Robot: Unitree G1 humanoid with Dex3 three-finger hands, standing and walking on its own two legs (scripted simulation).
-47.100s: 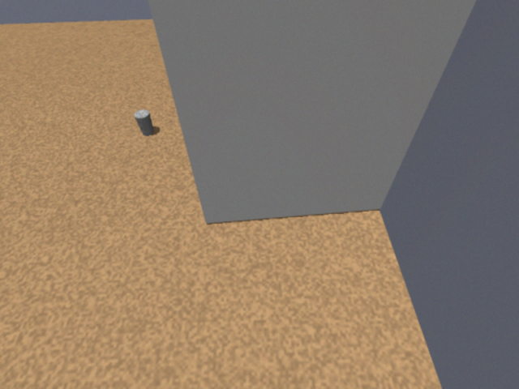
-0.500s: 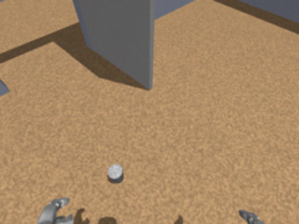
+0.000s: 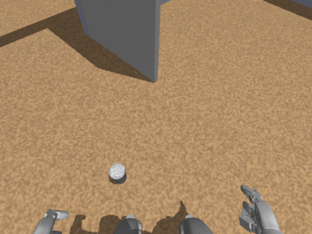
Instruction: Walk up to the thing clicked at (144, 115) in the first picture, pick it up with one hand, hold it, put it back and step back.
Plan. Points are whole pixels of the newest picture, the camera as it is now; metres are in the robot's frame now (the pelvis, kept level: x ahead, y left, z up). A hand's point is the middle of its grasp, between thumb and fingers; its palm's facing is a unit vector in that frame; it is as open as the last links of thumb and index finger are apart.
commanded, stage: rise first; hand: left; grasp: from above
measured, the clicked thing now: (118, 174) +0.44 +0.21 -0.64
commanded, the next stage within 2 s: none
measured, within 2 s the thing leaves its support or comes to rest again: neither
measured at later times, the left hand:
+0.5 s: hand (77, 222) +0.18 +0.27 -0.25, palm faces -0.39 -0.67 -0.63, open 13.9 cm
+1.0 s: hand (94, 190) +0.31 +0.27 -0.41, palm faces -0.48 -0.24 -0.84, open 13.7 cm
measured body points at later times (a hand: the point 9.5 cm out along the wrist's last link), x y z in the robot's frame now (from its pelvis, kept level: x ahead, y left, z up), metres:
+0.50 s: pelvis -0.03 +0.00 -0.11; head +0.11 +0.01 +0.31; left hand +0.20 +0.30 -0.22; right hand +0.15 -0.27 -0.20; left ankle +0.01 +0.11 -0.67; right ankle +0.00 -0.14 -0.67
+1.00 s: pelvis -0.09 -0.01 -0.27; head +0.12 +0.01 +0.13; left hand +0.33 +0.28 -0.36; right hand +0.00 -0.29 -0.40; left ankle +0.01 +0.11 -0.67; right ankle +0.00 -0.14 -0.67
